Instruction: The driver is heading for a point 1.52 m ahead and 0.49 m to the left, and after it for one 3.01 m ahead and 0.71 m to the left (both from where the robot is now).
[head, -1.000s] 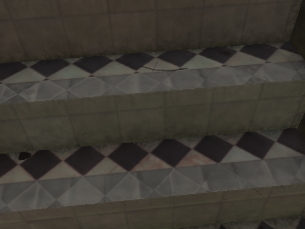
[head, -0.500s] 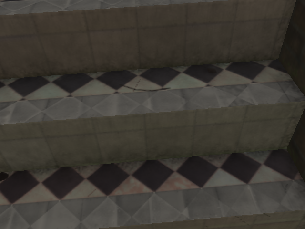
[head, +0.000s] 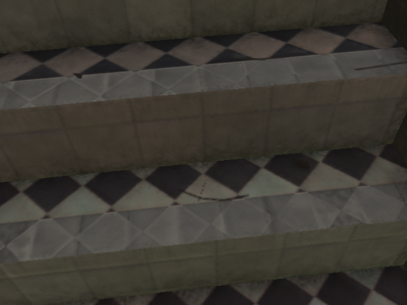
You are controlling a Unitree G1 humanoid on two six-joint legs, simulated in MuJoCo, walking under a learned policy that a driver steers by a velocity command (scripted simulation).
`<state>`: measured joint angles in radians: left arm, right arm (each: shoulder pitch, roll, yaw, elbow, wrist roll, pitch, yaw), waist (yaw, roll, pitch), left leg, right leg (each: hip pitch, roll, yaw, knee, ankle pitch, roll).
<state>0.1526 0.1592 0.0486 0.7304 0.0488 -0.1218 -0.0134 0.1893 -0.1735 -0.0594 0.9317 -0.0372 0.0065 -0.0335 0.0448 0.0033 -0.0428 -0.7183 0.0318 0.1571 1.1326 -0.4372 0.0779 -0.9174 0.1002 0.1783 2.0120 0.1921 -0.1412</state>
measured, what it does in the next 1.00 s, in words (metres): climbs, turning left: right foot, then left foot 0.22 m higher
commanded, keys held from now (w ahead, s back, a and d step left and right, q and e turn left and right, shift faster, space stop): w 0.22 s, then w+q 0.78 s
